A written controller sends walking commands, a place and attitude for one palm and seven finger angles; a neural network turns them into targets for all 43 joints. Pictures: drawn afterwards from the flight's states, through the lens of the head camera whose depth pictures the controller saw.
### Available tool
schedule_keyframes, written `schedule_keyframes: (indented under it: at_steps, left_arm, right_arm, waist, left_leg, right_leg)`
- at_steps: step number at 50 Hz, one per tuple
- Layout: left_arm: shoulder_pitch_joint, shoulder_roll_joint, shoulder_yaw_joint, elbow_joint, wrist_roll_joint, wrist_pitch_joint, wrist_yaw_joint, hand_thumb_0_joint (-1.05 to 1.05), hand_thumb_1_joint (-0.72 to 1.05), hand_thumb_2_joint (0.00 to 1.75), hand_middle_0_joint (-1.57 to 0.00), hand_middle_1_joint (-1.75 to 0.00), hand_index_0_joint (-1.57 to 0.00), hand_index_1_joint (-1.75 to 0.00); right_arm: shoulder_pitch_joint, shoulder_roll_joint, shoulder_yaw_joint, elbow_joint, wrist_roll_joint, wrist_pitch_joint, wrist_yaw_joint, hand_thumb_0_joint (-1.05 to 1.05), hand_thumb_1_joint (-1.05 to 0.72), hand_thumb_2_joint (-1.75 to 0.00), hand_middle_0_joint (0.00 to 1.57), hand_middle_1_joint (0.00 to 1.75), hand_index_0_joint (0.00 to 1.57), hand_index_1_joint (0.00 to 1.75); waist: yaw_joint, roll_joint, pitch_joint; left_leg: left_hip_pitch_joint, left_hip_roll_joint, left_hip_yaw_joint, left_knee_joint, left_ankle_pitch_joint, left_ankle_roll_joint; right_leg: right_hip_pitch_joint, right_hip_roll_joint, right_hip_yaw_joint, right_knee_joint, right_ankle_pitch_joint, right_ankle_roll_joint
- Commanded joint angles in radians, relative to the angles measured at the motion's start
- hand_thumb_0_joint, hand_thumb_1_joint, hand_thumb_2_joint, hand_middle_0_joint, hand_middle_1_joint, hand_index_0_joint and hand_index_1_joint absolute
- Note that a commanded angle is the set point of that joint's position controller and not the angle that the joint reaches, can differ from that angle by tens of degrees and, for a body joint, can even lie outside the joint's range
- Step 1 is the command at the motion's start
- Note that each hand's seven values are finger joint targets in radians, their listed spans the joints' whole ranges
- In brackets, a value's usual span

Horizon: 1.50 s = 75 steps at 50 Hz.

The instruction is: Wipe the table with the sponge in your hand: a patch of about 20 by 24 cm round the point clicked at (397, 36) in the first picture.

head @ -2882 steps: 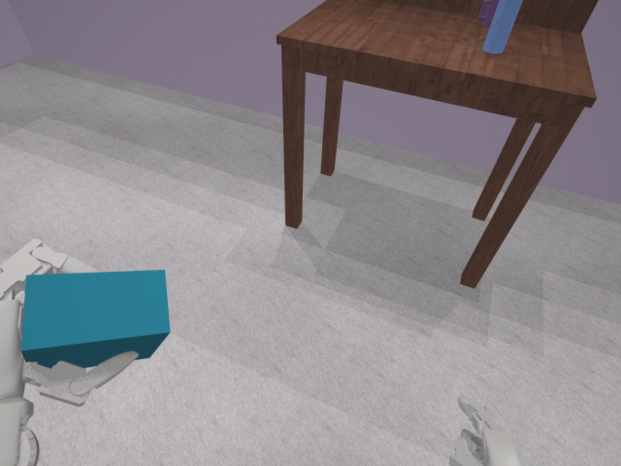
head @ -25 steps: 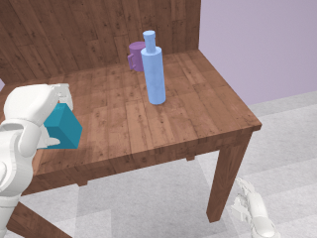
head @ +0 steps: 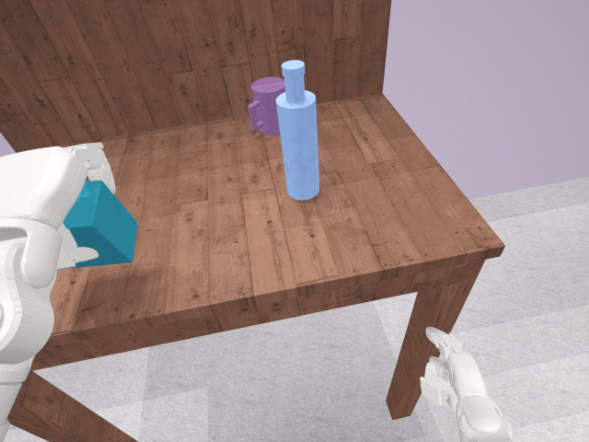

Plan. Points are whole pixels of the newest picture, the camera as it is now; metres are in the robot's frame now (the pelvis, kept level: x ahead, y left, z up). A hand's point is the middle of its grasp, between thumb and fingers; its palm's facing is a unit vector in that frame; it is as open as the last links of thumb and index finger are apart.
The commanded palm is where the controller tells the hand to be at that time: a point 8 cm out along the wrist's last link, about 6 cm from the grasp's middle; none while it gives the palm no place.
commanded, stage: move the sponge above the wiping area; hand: left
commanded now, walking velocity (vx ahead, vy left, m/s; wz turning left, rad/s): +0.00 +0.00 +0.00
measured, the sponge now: (79, 234) +0.26 +0.35 +0.17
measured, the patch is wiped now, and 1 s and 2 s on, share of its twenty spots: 0.95 0.95 0.95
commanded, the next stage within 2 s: none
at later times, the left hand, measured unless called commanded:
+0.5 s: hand (49, 203) +0.26 +0.37 +0.21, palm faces +0.19 +0.04 -0.98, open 10.0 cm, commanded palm +0.22 +0.34 +0.25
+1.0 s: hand (53, 213) +0.27 +0.38 +0.19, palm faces +0.10 +0.02 -0.99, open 10.0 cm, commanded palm +0.22 +0.35 +0.25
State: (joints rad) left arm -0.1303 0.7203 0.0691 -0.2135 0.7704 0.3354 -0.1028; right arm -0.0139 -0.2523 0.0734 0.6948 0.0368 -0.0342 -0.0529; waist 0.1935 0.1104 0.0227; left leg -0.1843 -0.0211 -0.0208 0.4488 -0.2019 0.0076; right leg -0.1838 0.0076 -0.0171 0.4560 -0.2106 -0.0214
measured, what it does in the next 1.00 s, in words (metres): stands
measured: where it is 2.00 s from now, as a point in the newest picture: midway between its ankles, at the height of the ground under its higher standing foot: outside the picture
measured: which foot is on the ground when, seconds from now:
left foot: down 0.00-1.00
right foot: down 0.00-1.00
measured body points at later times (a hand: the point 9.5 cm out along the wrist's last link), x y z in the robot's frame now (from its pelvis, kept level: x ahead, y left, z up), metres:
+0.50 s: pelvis +0.00 -0.01 +0.00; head +0.00 -0.05 +0.45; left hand +0.25 +0.36 +0.27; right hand +0.25 -0.20 -0.09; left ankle +0.03 +0.11 -0.74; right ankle +0.03 -0.11 -0.74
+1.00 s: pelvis +0.00 +0.01 +0.00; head +0.01 -0.04 +0.45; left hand +0.26 +0.37 +0.24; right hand +0.25 -0.19 -0.09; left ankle +0.03 +0.11 -0.74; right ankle +0.03 -0.11 -0.74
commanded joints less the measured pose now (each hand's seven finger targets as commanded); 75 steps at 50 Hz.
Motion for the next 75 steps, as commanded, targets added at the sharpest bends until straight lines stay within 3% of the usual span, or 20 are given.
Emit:
schedule_keyframes:
  at_steps: [1, 4, 7, 12, 13, 17, 20, 26, 30, 34, 36, 38, 42, 48, 53, 58, 64, 70, 73, 75]
  left_arm:
    - [-0.192, 0.212, 0.182, -0.012, 0.008, 0.089, -0.002, 0.00, 0.10, 1.30, -1.20, -1.60, -1.20, -1.60]
    - [-0.111, 0.106, 0.075, -0.029, -0.001, 0.099, -0.076, 0.00, 0.10, 1.30, -1.20, -1.60, -1.20, -1.60]
    - [-0.183, 0.131, 0.034, -0.069, 0.028, 0.070, -0.110, 0.00, 0.10, 1.30, -1.20, -1.60, -1.20, -1.60]
    - [-0.390, 0.419, 0.221, -0.293, 0.131, -0.062, -0.084, 0.00, 0.10, 1.30, -1.20, -1.60, -1.20, -1.60]
    - [-0.380, 0.520, 0.329, -0.316, 0.144, -0.083, -0.049, 0.00, 0.10, 1.30, -1.20, -1.60, -1.20, -1.60]
    - [-0.312, 0.390, 0.333, -0.063, 0.047, -0.112, 0.034, 0.00, 0.10, 1.30, -1.20, -1.60, -1.20, -1.60]
    - [-0.279, 0.320, 0.292, 0.096, 0.002, -0.040, 0.049, 0.00, 0.10, 1.30, -1.20, -1.60, -1.20, -1.60]
    - [-0.146, 0.248, 0.146, 0.141, 0.037, 0.036, -0.102, 0.00, 0.10, 1.30, -1.20, -1.60, -1.20, -1.60]
    - [-0.284, 0.311, 0.121, 0.063, 0.069, -0.071, -0.179, 0.00, 0.10, 1.30, -1.20, -1.60, -1.20, -1.60]
    - [-0.390, 0.486, 0.291, -0.175, 0.080, -0.269, -0.116, 0.00, 0.10, 1.30, -1.20, -1.60, -1.20, -1.60]
    - [-0.313, 0.406, 0.296, -0.101, 0.044, -0.299, -0.056, 0.00, 0.10, 1.30, -1.20, -1.60, -1.20, -1.60]
    - [-0.284, 0.413, 0.368, 0.005, 0.018, -0.264, -0.008, 0.00, 0.10, 1.30, -1.20, -1.60, -1.20, -1.60]
    - [-0.305, 0.337, 0.319, 0.131, 0.001, -0.135, 0.049, 0.00, 0.10, 1.30, -1.20, -1.60, -1.20, -1.60]
    - [-0.194, 0.227, 0.150, 0.083, 0.059, 0.002, -0.061, 0.00, 0.10, 1.30, -1.20, -1.60, -1.20, -1.60]
    - [-0.270, 0.314, 0.163, -0.206, 0.070, -0.080, -0.130, 0.00, 0.10, 1.30, -1.20, -1.60, -1.20, -1.60]
    - [-0.336, 0.462, 0.362, -0.189, 0.081, -0.156, -0.013, 0.00, 0.10, 1.30, -1.20, -1.60, -1.20, -1.60]
    - [-0.394, 0.313, 0.254, 0.060, 0.039, -0.019, 0.065, 0.00, 0.10, 1.30, -1.20, -1.60, -1.20, -1.60]
    - [-0.268, 0.176, 0.061, 0.100, 0.061, 0.060, -0.096, 0.00, 0.10, 1.30, -1.20, -1.60, -1.20, -1.60]
    - [-0.284, 0.192, 0.037, 0.025, 0.085, 0.022, -0.160, 0.00, 0.10, 1.30, -1.20, -1.60, -1.20, -1.60]
    - [-0.346, 0.299, 0.095, -0.077, 0.107, -0.042, -0.179, 0.00, 0.10, 1.30, -1.20, -1.60, -1.20, -1.60]
  right_arm:
    - [-0.188, -0.121, -0.045, -0.172, 0.015, -0.023, 0.000, 0.00, -0.90, -0.90, 0.20, 0.30, 0.20, 0.30]
    - [-0.194, -0.120, -0.041, -0.209, 0.033, -0.023, -0.001, 0.00, -0.90, -0.90, 0.20, 0.30, 0.20, 0.30]
    - [-0.192, -0.115, -0.035, -0.231, 0.038, -0.036, -0.017, 0.00, -0.90, -0.90, 0.20, 0.30, 0.20, 0.30]
    - [-0.154, -0.107, -0.032, -0.243, -0.006, -0.074, -0.045, 0.00, -0.90, -0.90, 0.20, 0.30, 0.20, 0.30]
    - [-0.159, -0.107, -0.033, -0.232, -0.010, -0.091, -0.051, 0.00, -0.90, -0.90, 0.20, 0.30, 0.20, 0.30]
    - [-0.105, -0.103, -0.051, -0.163, -0.003, -0.072, -0.041, 0.00, -0.90, -0.90, 0.20, 0.30, 0.20, 0.30]
    - [-0.111, -0.125, -0.068, -0.141, 0.012, -0.047, -0.025, 0.00, -0.90, -0.90, 0.20, 0.30, 0.20, 0.30]
    - [-0.131, -0.150, -0.060, -0.202, 0.025, -0.024, -0.016, 0.00, -0.90, -0.90, 0.20, 0.30, 0.20, 0.30]
    - [-0.097, -0.133, -0.043, -0.230, 0.027, -0.053, -0.041, 0.00, -0.90, -0.90, 0.20, 0.30, 0.20, 0.30]
    - [-0.047, -0.109, -0.044, -0.246, -0.005, -0.095, -0.087, 0.00, -0.90, -0.90, 0.20, 0.30, 0.20, 0.30]
    - [-0.026, -0.101, -0.056, -0.216, -0.007, -0.104, -0.088, 0.00, -0.90, -0.90, 0.20, 0.30, 0.20, 0.30]
    - [-0.040, -0.115, -0.070, -0.182, 0.012, -0.104, -0.070, 0.00, -0.90, -0.90, 0.20, 0.30, 0.20, 0.30]
    - [-0.063, -0.138, -0.084, -0.157, 0.011, -0.060, -0.031, 0.00, -0.90, -0.90, 0.20, 0.30, 0.20, 0.30]
    - [-0.162, -0.124, -0.055, -0.223, 0.027, -0.038, -0.004, 0.00, -0.90, -0.90, 0.20, 0.30, 0.20, 0.30]
    - [-0.156, -0.101, -0.042, -0.270, 0.021, -0.062, -0.016, 0.00, -0.90, -0.90, 0.20, 0.30, 0.20, 0.30]
    - [-0.110, -0.106, -0.045, -0.211, 0.001, -0.074, -0.043, 0.00, -0.90, -0.90, 0.20, 0.30, 0.20, 0.30]
    - [-0.123, -0.131, -0.061, -0.152, 0.008, -0.037, -0.020, 0.00, -0.90, -0.90, 0.20, 0.30, 0.20, 0.30]
    - [-0.140, -0.129, -0.047, -0.210, 0.033, -0.021, -0.014, 0.00, -0.90, -0.90, 0.20, 0.30, 0.20, 0.30]
    - [-0.164, -0.112, -0.035, -0.250, 0.041, -0.042, -0.017, 0.00, -0.90, -0.90, 0.20, 0.30, 0.20, 0.30]
    - [-0.110, -0.118, -0.037, -0.247, 0.023, -0.047, -0.028, 0.00, -0.90, -0.90, 0.20, 0.30, 0.20, 0.30]
  waist:
    - [-0.026, -0.043, -0.198]
    - [-0.052, -0.074, -0.188]
    - [-0.073, -0.091, -0.190]
    - [-0.035, 0.016, -0.383]
    - [-0.021, 0.058, -0.396]
    - [-0.029, 0.027, -0.220]
    - [-0.033, 0.002, -0.173]
    - [-0.065, -0.089, -0.203]
    - [-0.099, -0.091, -0.255]
    - [-0.058, 0.027, -0.352]
    - [-0.057, 0.068, -0.265]
    - [-0.046, 0.077, -0.195]
    - [-0.034, 0.016, -0.181]
    - [-0.050, -0.030, -0.251]
    - [-0.058, -0.012, -0.331]
    - [-0.029, 0.031, -0.259]
    - [-0.025, 0.069, -0.232]
    - [-0.064, -0.049, -0.249]
    - [-0.081, -0.064, -0.274]
    - [-0.076, -0.047, -0.335]
  left_leg:
    - [0.025, 0.006, -0.003, -0.072, 0.174, -0.005]
    - [0.020, 0.006, -0.004, -0.066, 0.128, 0.006]
    - [0.028, -0.003, -0.014, -0.065, 0.055, 0.021]
    - [0.123, -0.030, -0.024, -0.037, 0.182, 0.040]
    - [0.130, -0.023, -0.031, -0.032, 0.185, 0.036]
    - [0.080, -0.003, -0.018, -0.042, 0.204, 0.008]
    - [0.041, 0.004, -0.002, -0.039, 0.185, -0.003]
    - [-0.014, -0.014, 0.011, -0.033, 0.127, 0.020]
    - [0.046, -0.028, -0.005, -0.016, 0.078, 0.048]
    - [0.156, -0.037, -0.017, -0.017, 0.131, 0.059]
    - [0.147, -0.019, -0.023, -0.031, 0.144, 0.040]
    - [0.101, -0.005, -0.039, -0.035, 0.137, 0.018]
    - [0.020, 0.003, -0.015, -0.052, 0.164, -0.003]
    - [0.011, -0.008, -0.010, -0.056, 0.148, 0.014]
    - [0.094, -0.010, -0.041, -0.041, 0.171, 0.039]
    - [0.105, 0.002, -0.062, -0.072, 0.172, 0.021]
    - [0.050, 0.000, -0.020, -0.085, 0.187, -0.013]
    - [0.038, -0.012, -0.008, -0.072, 0.137, 0.012]
    - [0.063, -0.011, -0.029, -0.049, 0.117, 0.030]
    - [0.097, -0.024, -0.030, -0.041, 0.162, 0.044]
  right_leg:
    - [0.053, -0.013, -0.003, -0.084, 0.110, -0.025]
    - [0.027, -0.013, -0.013, -0.083, 0.103, -0.016]
    - [-0.006, -0.010, -0.017, -0.083, 0.030, -0.005]
    - [0.073, -0.008, 0.009, -0.052, 0.061, -0.032]
    - [0.084, 0.008, 0.050, -0.052, 0.052, -0.051]
    - [0.040, -0.007, 0.033, -0.102, 0.086, -0.048]
    - [0.044, -0.016, 0.035, -0.112, 0.095, -0.037]
    - [0.051, -0.021, 0.002, -0.077, 0.122, -0.008]
    - [0.002, -0.016, -0.005, -0.085, 0.027, 0.000]
    - [0.024, -0.015, 0.000, -0.092, 0.000, -0.030]
    - [-0.005, -0.010, -0.008, -0.105, 0.025, -0.040]
    - [-0.010, -0.001, 0.028, -0.117, 0.032, -0.049]
    - [0.038, -0.020, 0.001, -0.104, 0.073, -0.034]
    - [0.066, -0.008, -0.002, -0.067, 0.102, -0.029]
    - [0.056, 0.002, -0.001, -0.056, 0.101, -0.027]
    - [0.032, 0.018, 0.022, -0.086, 0.056, -0.052]
    - [0.066, -0.006, 0.006, -0.106, 0.075, -0.051]
    - [0.054, -0.008, -0.020, -0.090, 0.096, -0.025]
    - [0.033, 0.003, -0.005, -0.082, 0.078, -0.027]
    - [0.048, -0.004, -0.021, -0.071, 0.088, -0.022]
